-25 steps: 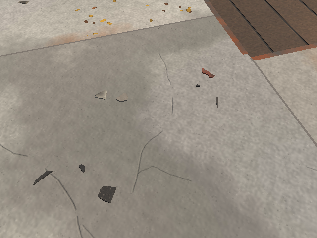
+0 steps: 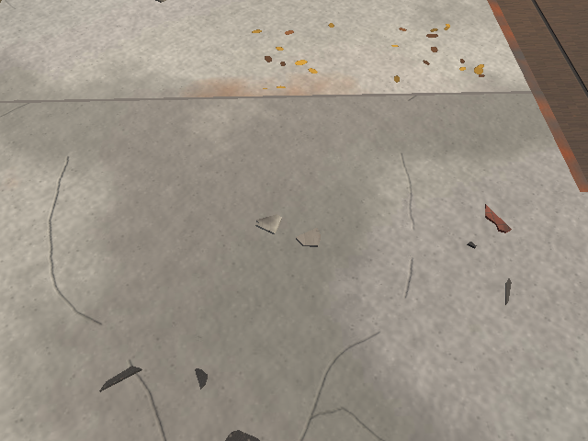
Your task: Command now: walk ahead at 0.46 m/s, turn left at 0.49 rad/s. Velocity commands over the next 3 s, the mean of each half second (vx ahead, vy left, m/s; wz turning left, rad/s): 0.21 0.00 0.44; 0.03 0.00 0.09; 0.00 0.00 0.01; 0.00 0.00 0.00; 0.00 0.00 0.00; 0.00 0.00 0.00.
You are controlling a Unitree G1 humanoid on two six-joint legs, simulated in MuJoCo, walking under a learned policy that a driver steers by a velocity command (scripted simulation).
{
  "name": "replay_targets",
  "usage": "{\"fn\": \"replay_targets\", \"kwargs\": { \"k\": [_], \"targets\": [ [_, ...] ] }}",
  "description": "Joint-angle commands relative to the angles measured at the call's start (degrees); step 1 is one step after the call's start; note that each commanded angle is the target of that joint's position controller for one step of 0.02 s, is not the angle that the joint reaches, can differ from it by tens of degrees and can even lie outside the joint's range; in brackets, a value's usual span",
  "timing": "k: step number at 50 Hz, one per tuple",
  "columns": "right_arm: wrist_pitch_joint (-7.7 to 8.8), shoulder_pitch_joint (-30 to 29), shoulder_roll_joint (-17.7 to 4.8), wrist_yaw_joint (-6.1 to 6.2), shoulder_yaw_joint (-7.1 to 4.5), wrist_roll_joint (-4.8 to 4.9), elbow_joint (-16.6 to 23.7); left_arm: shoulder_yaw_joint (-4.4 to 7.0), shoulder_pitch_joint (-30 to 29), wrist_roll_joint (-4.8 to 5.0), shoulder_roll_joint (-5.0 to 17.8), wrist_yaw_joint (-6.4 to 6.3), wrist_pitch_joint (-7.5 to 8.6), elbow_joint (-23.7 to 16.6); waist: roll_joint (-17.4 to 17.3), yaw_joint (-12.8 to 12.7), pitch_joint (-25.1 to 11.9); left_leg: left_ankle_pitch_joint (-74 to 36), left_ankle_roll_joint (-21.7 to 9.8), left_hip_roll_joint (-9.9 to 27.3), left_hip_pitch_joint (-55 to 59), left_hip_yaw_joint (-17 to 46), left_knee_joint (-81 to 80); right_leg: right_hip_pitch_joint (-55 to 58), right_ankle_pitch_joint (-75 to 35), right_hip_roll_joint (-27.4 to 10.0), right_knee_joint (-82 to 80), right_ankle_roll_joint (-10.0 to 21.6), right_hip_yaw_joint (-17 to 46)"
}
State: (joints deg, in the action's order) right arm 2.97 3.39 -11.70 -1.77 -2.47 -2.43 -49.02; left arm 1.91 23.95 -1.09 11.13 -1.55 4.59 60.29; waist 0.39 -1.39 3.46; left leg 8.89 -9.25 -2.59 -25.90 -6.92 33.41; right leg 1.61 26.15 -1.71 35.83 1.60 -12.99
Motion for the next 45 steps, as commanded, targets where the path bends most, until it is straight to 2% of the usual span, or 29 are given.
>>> {"fn": "replay_targets", "kwargs": {
  "k": [1,2,3,4,5,6,9,14,17,20,22,24,25,26,27,28,29,30,31,32,33,34,38,40,41,42,43,44,45],
  "targets": [
    [-0.65,21.4,-16.5,1.04,-5.21,1.13,-2.4,1.72,-1.7,0.78,8.1,0.97,1.33,-8.4,-8.6,8.1,-19.9,-6.1,-17.2,23.9,43.6,49.8,-15.5,-38.8,3.8,5.1,48.5,-0.2,11.0],
    [-0.91,17.4,-15.6,1.31,-4.95,2.06,-2.2,1.78,-6.7,0.60,8.3,1.10,1.73,-10.0,-3.8,6.5,-11.4,-14.3,-15.1,22.0,36.8,38.5,-15.1,-43.0,-1.4,0.4,47.7,0.0,15.1],
    [-0.73,14.1,-12.2,1.46,-4.14,2.15,-1.7,1.53,-7.2,0.88,7.6,0.96,2.14,-10.3,-0.3,4.5,-6.5,-26.0,-12.8,20.2,28.8,31.3,-15.2,-40.7,-5.5,-1.5,43.3,-0.3,14.6],
    [-0.58,11.7,-10.1,1.55,-3.56,2.28,-1.2,1.68,-6.4,0.45,7.2,0.65,1.65,-9.8,2.0,2.0,-3.5,-33.9,-10.0,17.0,22.5,25.4,-15.5,-37.3,-6.0,-2.7,39.0,-0.9,14.5],
    [-0.45,10.4,-8.5,1.72,-3.04,2.73,-1.0,1.70,-5.4,-0.59,6.9,0.45,0.46,-9.9,1.4,0.3,-2.8,-37.3,-8.3,14.1,18.0,21.1,-15.8,-33.9,-5.9,-3.3,35.6,-1.8,14.6],
    [-0.17,10.0,-8.0,1.68,-2.71,2.70,-0.8,1.68,-4.6,-1.19,6.3,0.48,-0.87,-10.0,0.4,-0.6,-3.6,-39.9,-7.2,12.5,15.8,19.0,-15.7,-31.4,-6.1,-3.2,33.1,-2.5,14.5],
    [0.22,12.1,-11.0,1.67,-3.29,2.20,-0.7,1.54,-5.6,-1.06,5.5,0.57,-2.99,-11.6,-1.6,-1.0,-5.9,-48.5,-6.2,9.7,15.2,16.5,-14.4,-31.6,-9.4,-1.8,27.8,-4.2,13.1],
    [-1.39,16.0,-11.2,2.40,-3.21,2.26,0.1,1.41,-13.7,-0.55,7.0,0.53,-3.92,-15.4,-4.4,2.0,-7.1,-45.4,-2.2,8.4,19.3,18.5,-12.4,-35.8,-15.9,-1.3,19.1,-4.9,13.4],
    [-1.91,18.1,-10.7,2.94,-2.99,1.91,0.1,1.04,-17.2,-0.22,7.3,0.55,-4.04,-16.5,-5.0,3.9,-6.5,-44.0,-1.1,9.5,23.2,20.2,-11.8,-36.7,-17.9,-1.2,14.1,-4.0,13.8],
    [-2.24,18.7,-10.4,3.31,-2.74,1.21,0.0,0.79,-18.4,0.10,7.8,0.35,-3.82,-16.9,-5.1,4.6,-5.5,-45.8,-1.5,10.7,25.7,21.5,-10.0,-35.1,-15.8,-0.2,9.8,-2.7,14.1],
    [-2.47,18.0,-10.6,3.43,-2.60,0.86,0.1,0.70,-17.6,0.30,8.1,0.13,-3.46,-16.6,-5.2,4.4,-4.7,-46.8,-1.9,11.2,25.8,22.4,-8.1,-31.9,-13.0,0.8,6.0,-1.5,14.0],
    [-2.57,16.0,-10.7,3.59,-2.44,1.02,0.4,0.77,-14.4,0.50,8.4,-0.22,-3.03,-15.5,-5.2,2.8,-4.1,-45.8,-1.0,10.9,24.0,23.4,-5.5,-25.1,-11.8,1.9,-1.0,0.2,13.8],
    [-2.45,14.5,-10.8,3.67,-2.30,1.64,0.5,0.81,-11.6,0.31,8.3,-0.46,-2.70,-14.6,-4.4,0.9,-4.2,-44.0,0.4,9.6,22.4,23.2,-2.9,-19.4,-16.2,2.2,-8.1,1.1,13.5],
    [-2.01,13.4,-10.3,3.66,-1.94,2.46,1.0,0.94,-8.4,-0.22,8.9,-0.77,-1.99,-13.7,-2.2,-0.9,-5.7,-38.1,2.6,7.4,18.6,22.6,1.2,-10.4,-29.7,-0.7,-14.8,2.4,16.5],
    [-1.43,15.0,-7.4,3.63,-0.83,2.78,2.7,1.27,-5.8,-0.66,12.5,-1.27,-1.50,-14.3,6.8,-0.3,-11.2,-15.2,5.0,3.0,13.1,18.6,10.9,-0.5,-56.6,-13.8,-14.3,6.2,29.2],
    [-2.88,21.9,-7.3,3.91,-1.46,3.03,0.6,1.08,-7.8,1.08,12.8,-0.90,-2.47,-14.3,13.7,2.3,-14.9,27.4,6.5,-6.2,9.4,13.6,18.9,0.3,-73.1,-22.3,-12.1,16.1,37.7],
    [-3.92,20.3,-10.1,4.10,-1.90,1.66,-0.8,0.35,-8.6,1.31,10.1,-0.30,-2.86,-14.4,7.3,2.2,-12.4,30.2,6.7,-4.7,7.4,14.3,24.7,-4.0,-63.1,-21.4,-14.2,17.6,38.3],
    [-4.52,17.6,-9.5,3.96,-1.85,1.37,-1.3,-0.35,-11.0,0.85,8.1,-0.11,-2.87,-14.6,3.7,2.4,-8.1,26.4,7.3,-3.5,7.4,15.3,25.7,-8.8,-52.6,-17.9,-16.3,15.6,33.9],
    [-5.01,16.3,-8.5,3.74,-1.61,1.45,-1.5,-0.89,-14.1,0.34,7.0,-0.20,-3.24,-15.0,3.1,3.6,-6.3,23.3,8.1,-2.3,8.4,15.5,23.6,-12.1,-42.6,-14.4,-18.5,12.7,30.2],
    [-5.56,15.6,-8.0,3.39,-1.38,1.38,-1.8,-1.11,-15.4,0.14,7.0,-0.43,-3.32,-14.8,5.6,4.0,-4.5,20.7,9.0,-1.3,9.5,14.9,20.4,-14.4,-37.5,-12.2,-20.4,10.8,27.2],
    [-5.92,16.4,-7.4,3.12,-1.04,1.32,-2.7,-1.01,-15.8,-0.08,7.6,-0.49,-3.44,-14.2,7.7,4.4,-4.3,19.3,9.8,-1.4,11.5,13.2,17.9,-15.5,-34.9,-9.7,-20.8,9.5,24.5],
    [-6.10,16.7,-6.9,3.04,-0.76,1.47,-3.4,-1.00,-15.5,-0.14,7.9,-0.42,-3.51,-13.6,8.0,4.3,-4.7,19.0,10.3,-1.4,12.6,11.8,14.3,-15.0,-33.3,-8.5,-20.7,8.8,23.1],
    [-6.43,13.5,-6.2,3.57,-0.05,2.04,-5.1,-0.43,-12.4,0.06,10.0,-0.19,-3.93,-11.1,7.7,1.9,-5.7,15.9,10.4,-0.2,14.8,9.2,2.3,-12.4,-22.7,-8.7,-20.8,8.9,24.8],
    [-6.03,14.0,-5.8,3.67,0.23,2.07,-6.5,-0.24,-13.3,0.16,10.3,-0.16,-4.46,-10.6,7.4,2.6,-5.1,10.0,9.4,0.1,17.6,8.1,-5.4,-14.1,-16.0,-8.0,-20.5,7.8,25.2],
    [-5.67,14.6,-5.5,3.72,0.45,1.96,-7.4,-0.19,-13.4,0.31,10.2,-0.14,-4.74,-10.2,6.5,3.1,-4.5,5.3,8.8,0.4,20.1,8.0,-10.9,-16.0,-12.8,-7.5,-20.5,6.3,25.1],
    [-5.18,13.9,-6.3,3.79,0.52,1.47,-7.6,-0.17,-12.4,0.41,9.8,-0.06,-4.81,-9.7,5.1,2.6,-3.7,2.5,8.0,2.3,22.2,11.0,-13.5,-18.5,-9.1,-7.1,-21.0,4.2,25.4],
    [-4.55,13.6,-7.7,3.88,0.56,0.75,-7.5,-0.18,-12.0,0.59,9.2,0.19,-4.78,-9.6,3.1,1.9,-3.3,2.8,7.0,6.2,22.7,15.5,-14.6,-20.2,-6.9,-5.9,-20.0,2.2,24.7],
    [-4.27,11.8,-8.8,3.66,0.45,1.34,-8.2,-0.15,-11.5,1.21,8.1,0.42,-4.94,-9.3,-2.6,0.0,-0.2,7.1,5.6,7.2,14.6,17.1,-14.6,-17.6,-7.7,-2.2,-20.2,1.3,20.7],
    [-3.66,10.8,-6.6,3.41,1.11,1.49,-8.4,-0.24,-12.1,1.06,7.9,0.50,-5.04,-8.3,-3.4,0.4,0.2,10.5,5.6,7.7,9.8,18.0,-17.1,-12.0,-11.9,-1.6,-18.2,1.0,19.6]
  ]
}}
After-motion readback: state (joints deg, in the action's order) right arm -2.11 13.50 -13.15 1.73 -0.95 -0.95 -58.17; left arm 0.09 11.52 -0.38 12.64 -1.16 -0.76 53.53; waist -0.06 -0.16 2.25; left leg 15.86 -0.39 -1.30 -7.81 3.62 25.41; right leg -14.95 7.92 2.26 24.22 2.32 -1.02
